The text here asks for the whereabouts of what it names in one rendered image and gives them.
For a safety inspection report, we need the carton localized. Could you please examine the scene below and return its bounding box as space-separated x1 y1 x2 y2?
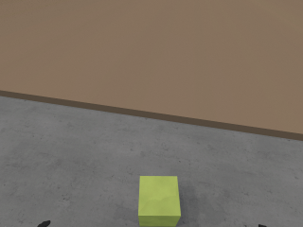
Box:
138 176 181 227

